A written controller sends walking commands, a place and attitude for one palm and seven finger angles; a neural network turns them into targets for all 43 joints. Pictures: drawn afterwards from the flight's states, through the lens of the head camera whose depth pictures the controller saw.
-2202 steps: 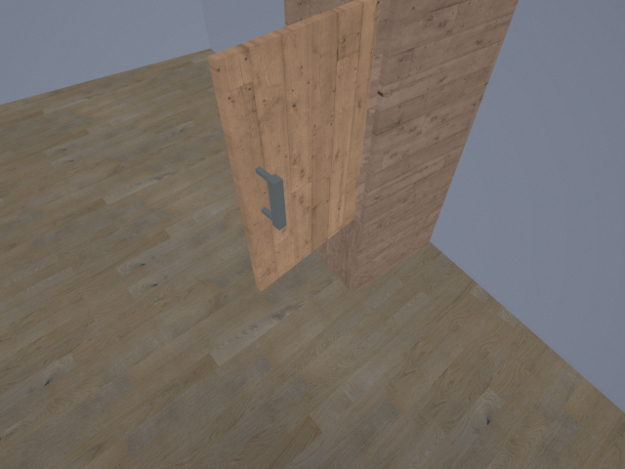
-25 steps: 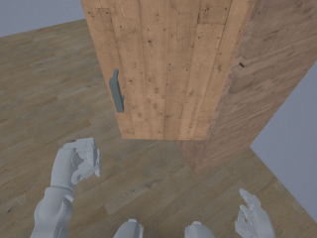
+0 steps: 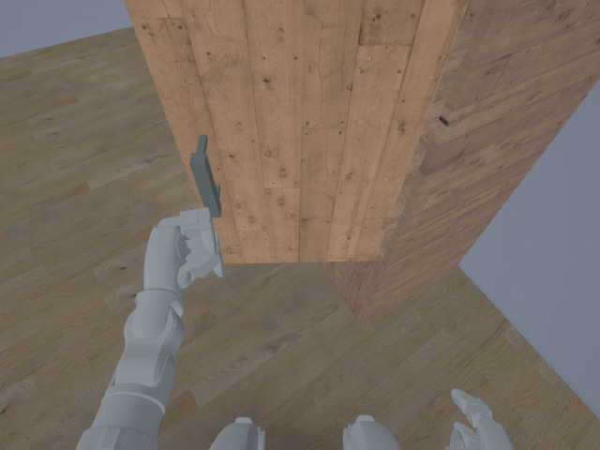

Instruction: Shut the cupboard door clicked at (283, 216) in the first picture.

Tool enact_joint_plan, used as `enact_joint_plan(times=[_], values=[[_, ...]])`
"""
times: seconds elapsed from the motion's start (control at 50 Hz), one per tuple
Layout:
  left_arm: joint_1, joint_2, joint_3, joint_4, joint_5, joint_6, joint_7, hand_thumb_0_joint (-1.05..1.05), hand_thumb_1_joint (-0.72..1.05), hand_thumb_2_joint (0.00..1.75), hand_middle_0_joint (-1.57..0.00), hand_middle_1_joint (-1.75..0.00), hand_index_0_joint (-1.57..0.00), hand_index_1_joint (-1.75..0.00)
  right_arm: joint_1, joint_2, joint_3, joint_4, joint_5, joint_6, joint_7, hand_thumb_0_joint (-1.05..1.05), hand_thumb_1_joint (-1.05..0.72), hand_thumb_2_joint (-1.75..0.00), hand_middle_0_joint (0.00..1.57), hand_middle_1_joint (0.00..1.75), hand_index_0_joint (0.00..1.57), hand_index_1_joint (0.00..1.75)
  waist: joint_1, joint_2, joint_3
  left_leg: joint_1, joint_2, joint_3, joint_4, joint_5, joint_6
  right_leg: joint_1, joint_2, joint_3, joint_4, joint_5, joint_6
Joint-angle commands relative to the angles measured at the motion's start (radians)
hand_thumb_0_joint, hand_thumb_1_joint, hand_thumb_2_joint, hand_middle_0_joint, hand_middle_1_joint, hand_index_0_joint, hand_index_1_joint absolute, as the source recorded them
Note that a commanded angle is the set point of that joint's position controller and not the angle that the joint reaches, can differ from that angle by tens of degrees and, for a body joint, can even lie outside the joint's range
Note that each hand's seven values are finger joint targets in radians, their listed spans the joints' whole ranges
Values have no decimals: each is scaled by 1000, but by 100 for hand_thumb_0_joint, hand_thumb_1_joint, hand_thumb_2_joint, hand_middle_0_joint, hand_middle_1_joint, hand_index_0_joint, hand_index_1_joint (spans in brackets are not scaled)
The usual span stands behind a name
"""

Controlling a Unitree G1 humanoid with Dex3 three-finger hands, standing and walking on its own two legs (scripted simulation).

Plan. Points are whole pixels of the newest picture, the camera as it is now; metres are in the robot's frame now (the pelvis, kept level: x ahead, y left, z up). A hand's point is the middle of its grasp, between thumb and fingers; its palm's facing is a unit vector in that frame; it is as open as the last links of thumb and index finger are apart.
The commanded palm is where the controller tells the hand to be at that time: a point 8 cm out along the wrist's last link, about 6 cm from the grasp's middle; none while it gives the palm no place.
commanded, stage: bring the fist close to the handle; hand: left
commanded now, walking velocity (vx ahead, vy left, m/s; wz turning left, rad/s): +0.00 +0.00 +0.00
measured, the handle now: (208, 177) +0.49 +0.15 +0.05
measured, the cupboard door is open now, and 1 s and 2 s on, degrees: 62 61 43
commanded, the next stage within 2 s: push the door shut along its arc in 0.62 s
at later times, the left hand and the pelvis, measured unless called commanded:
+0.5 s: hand (233, 227) +0.40 +0.10 +0.06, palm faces +0.04 -1.00 -0.03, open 3.1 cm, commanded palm +0.37 +0.15 +0.06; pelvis -0.01 -0.01 +0.00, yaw -1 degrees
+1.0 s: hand (231, 210) +0.42 +0.11 +0.06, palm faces -0.03 -1.00 -0.03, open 3.1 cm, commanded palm +0.41 +0.16 +0.06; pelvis -0.01 -0.01 +0.00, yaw +0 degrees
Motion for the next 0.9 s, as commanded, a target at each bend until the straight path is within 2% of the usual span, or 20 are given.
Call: enact_joint_plan(times=[0.0,0.06,0.1,0.2,0.24,0.26,0.34,0.4,0.44,0.46,0.52,0.54,0.56,0.6,0.64,0.7,0.72,0.8,0.82,0.88], values=[[-354,74,30,-149,12,-79,36,0,90,90,-130,-150,-130,-150,11,-127,-49,-112,2,-24,-3,0,-90,-90,20,30,20,30,-21,-21,-316,163,-20,5,-153,296,20,195,28,-12,-136,301,-27],[-394,83,46,-109,24,-94,56,0,90,90,-130,-150,-130,-150,21,-128,-51,-103,-3,-12,-1,0,-90,-90,20,30,20,30,-17,-17,-348,174,-20,8,-151,325,19,211,27,-9,-131,335,-29],[-460,45,13,-59,29,-101,62,0,90,90,-130,-150,-130,-150,25,-125,-51,-91,-2,-8,3,0,-90,-90,20,30,20,30,-36,-17,-324,177,-17,6,-149,302,17,172,31,-14,-135,308,-28],[-584,56,39,44,43,-121,89,0,90,90,-130,-150,-130,-150,43,-126,-55,-68,-10,5,8,0,-90,-90,20,30,20,30,-45,-24,-355,154,-23,11,-142,288,20,181,31,-3,-135,311,-26],[-515,117,111,81,45,-126,98,0,90,90,-130,-150,-130,-150,54,-135,-58,-74,-14,15,9,0,-90,-90,20,30,20,30,-14,-48,-380,136,-25,17,-149,298,22,227,33,3,-139,329,-28],[-507,97,99,93,44,-126,94,0,90,90,-130,-150,-130,-150,50,-128,-54,-81,-14,19,13,0,-90,-90,20,30,20,30,-15,-52,-381,126,-28,26,-153,291,23,242,30,6,-143,335,-25],[-492,137,134,77,44,-145,83,0,90,90,-130,-150,-130,-150,62,-131,-58,-90,-13,33,15,0,-90,-90,20,30,20,30,-2,-60,-389,108,-29,35,-162,292,25,289,32,18,-151,357,-25],[-529,88,81,63,38,-163,69,0,90,90,-130,-150,-130,-150,58,-125,-58,-85,-9,36,16,0,-90,-90,20,30,20,30,-26,-62,-354,110,-28,40,-164,256,25,263,30,20,-168,325,-20],[-582,94,75,66,36,-172,65,0,90,90,-130,-150,-130,-150,66,-130,-62,-73,-8,33,9,0,-90,-90,20,30,20,30,-47,-61,-328,116,-26,35,-159,232,30,233,31,22,-178,293,-19],[-580,96,81,81,35,-175,62,0,90,90,-130,-150,-130,-150,62,-130,-61,-68,-8,32,8,0,-90,-90,20,30,20,30,-42,-44,-331,115,-28,36,-160,213,29,224,31,24,-180,269,-18],[-623,85,67,85,34,-191,57,0,90,90,-130,-150,-130,-150,59,-129,-63,-58,-8,27,4,0,-90,-90,20,30,20,30,-48,-31,-344,125,-29,34,-158,206,29,211,30,24,-177,255,-20],[-616,103,86,80,29,-192,58,0,90,90,-130,-150,-130,-150,67,-132,-64,-59,-8,27,3,0,-90,-90,20,30,20,30,-39,-21,-353,134,-30,32,-158,220,31,223,31,25,-177,271,-22],[-589,99,84,104,33,-190,55,0,90,90,-130,-150,-130,-150,66,-132,-63,-57,-9,28,3,0,-90,-90,20,30,20,30,-38,-47,-363,131,-30,31,-160,226,30,231,32,21,-172,280,-21],[-604,100,89,120,30,-187,55,0,90,90,-130,-150,-130,-150,64,-130,-61,-56,-8,30,4,0,-90,-90,20,30,20,30,-35,-39,-353,117,-32,33,-161,224,29,232,30,24,-173,282,-20],[-619,132,113,140,34,-185,59,0,90,90,-130,-150,-130,-150,68,-136,-60,-55,-9,34,1,0,-90,-90,20,30,20,30,-38,-44,-340,105,-32,32,-161,206,31,225,32,27,-178,262,-19],[-606,136,128,151,31,-186,56,0,90,90,-130,-150,-130,-150,61,-131,-59,-62,-10,36,3,0,-90,-90,20,30,20,30,-30,-63,-367,97,-35,40,-159,209,32,253,29,34,-179,274,-15],[-609,151,133,164,33,-186,51,0,90,90,-130,-150,-130,-150,60,-132,-58,-61,-8,38,2,0,-90,-90,20,30,20,30,-33,-75,-351,85,-33,40,-160,199,31,252,29,37,-183,265,-15],[-756,152,106,188,40,-198,18,0,90,90,-130,-150,-130,-150,71,-134,-57,-44,-8,39,-3,0,-90,-90,20,30,20,30,-68,-23,-353,101,-32,32,-145,198,32,208,30,37,-168,272,-15],[-766,171,124,217,37,-197,10,0,90,90,-130,-150,-130,-150,80,-137,-57,-38,-8,40,-4,0,-90,-90,20,30,20,30,-64,-45,-358,92,-32,28,-144,197,32,217,30,37,-167,270,-16],[-809,201,147,280,24,-191,-23,0,90,90,-130,-150,-130,-150,94,-142,-54,-31,-5,43,-8,0,-90,-90,20,30,20,30,-69,-47,-367,83,-33,23,-138,211,32,220,32,36,-159,290,-17]])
